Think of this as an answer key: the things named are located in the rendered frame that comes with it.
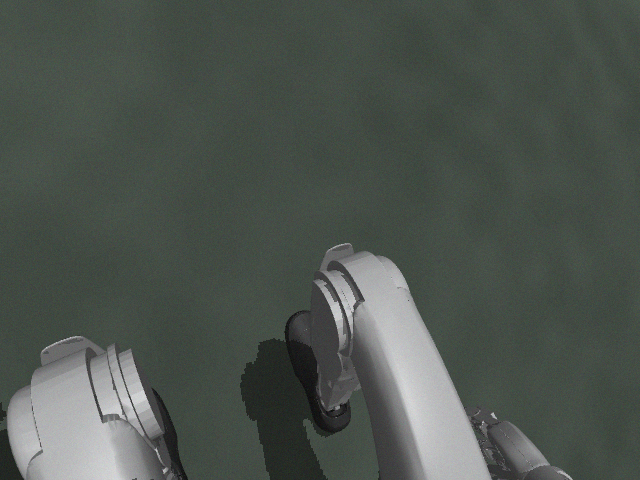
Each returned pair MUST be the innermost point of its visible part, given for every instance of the right robot foot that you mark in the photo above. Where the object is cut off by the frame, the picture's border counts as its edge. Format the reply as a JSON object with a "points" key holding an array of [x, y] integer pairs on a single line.
{"points": [[297, 335]]}

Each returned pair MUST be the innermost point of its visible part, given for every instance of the right robot hand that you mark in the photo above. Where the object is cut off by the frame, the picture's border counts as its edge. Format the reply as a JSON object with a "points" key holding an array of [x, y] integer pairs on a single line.
{"points": [[513, 452]]}

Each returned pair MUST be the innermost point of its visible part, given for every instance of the left robot foot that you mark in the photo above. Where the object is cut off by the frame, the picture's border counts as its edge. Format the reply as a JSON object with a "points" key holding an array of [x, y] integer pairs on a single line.
{"points": [[170, 438]]}

